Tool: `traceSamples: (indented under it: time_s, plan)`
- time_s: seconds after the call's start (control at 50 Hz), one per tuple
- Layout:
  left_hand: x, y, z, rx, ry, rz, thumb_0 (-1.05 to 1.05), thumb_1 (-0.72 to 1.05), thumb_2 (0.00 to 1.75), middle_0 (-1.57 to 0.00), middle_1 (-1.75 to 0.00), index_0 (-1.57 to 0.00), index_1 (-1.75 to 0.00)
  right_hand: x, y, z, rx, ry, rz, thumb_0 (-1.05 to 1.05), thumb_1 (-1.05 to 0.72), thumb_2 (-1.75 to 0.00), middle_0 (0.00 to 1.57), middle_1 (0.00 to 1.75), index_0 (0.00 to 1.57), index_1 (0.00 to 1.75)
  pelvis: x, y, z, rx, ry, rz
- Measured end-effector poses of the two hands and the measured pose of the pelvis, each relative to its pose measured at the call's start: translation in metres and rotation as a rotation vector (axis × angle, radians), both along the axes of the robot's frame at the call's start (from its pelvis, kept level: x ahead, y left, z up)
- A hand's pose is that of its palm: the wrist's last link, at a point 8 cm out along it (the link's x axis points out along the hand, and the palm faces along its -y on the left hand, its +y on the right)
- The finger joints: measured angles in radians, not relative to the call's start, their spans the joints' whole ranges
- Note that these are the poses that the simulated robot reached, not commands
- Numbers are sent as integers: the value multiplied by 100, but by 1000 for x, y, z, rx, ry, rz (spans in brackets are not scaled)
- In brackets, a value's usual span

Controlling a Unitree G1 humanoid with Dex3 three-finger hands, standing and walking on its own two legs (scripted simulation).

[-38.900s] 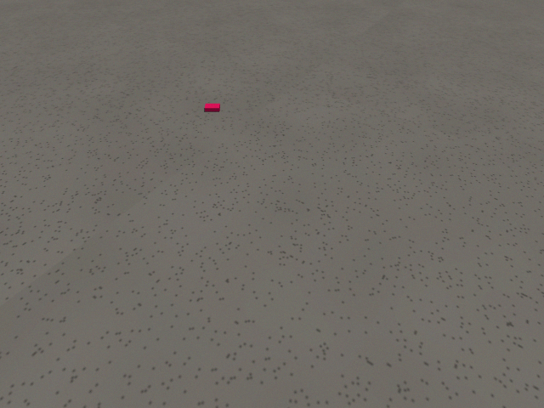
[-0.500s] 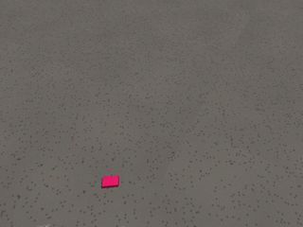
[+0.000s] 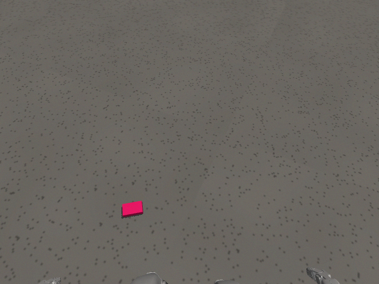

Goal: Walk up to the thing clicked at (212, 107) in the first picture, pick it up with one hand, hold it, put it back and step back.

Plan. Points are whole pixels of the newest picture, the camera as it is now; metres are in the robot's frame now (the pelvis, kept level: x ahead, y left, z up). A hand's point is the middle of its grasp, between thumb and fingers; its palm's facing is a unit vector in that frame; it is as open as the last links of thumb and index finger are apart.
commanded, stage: step back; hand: left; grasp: from above
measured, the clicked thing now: (132, 208) +0.53 +0.28 -0.74
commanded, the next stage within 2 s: none
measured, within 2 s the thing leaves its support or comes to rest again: neither
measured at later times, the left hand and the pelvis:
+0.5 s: hand out of the picture -0.04 +0.27 -0.14, palm faces +0.08 -0.93 -0.35, open 7.4 cm; pelvis -0.15 +0.00 +0.01, yaw +5 degrees
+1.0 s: hand out of the picture -0.26 +0.22 -0.13, palm faces +0.03 -0.91 -0.41, open 7.4 cm; pelvis -0.32 -0.06 +0.01, yaw +2 degrees
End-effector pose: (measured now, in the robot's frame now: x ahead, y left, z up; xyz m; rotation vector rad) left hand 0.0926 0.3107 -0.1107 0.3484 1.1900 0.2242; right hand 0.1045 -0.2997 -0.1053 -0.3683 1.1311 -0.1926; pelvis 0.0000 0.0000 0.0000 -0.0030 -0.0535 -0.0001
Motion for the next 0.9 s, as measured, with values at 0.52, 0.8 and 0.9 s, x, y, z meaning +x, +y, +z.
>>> traceSamples:
  time_s: [0.52,0.8,0.9]
  plan:
    - [-151,-1,6,-26,-100,63,1,90,90,-20,-29,-20,-30,-164,-9,19,-52,73,67,0,-90,-89,21,30,21,30,-152,-5,8,-17,-6,83]
    - [-282,-26,-2,14,20,28,1,90,90,-20,-29,-20,-30,-221,-45,12,-35,-95,64,0,-90,-89,21,30,21,30,-255,-40,-6,-10,4,-18]
    - [-336,-49,11,17,38,40,1,90,90,-20,-29,-20,-30,-267,-66,3,-19,-54,19,0,-90,-89,21,30,21,30,-291,-53,-1,12,-2,-5]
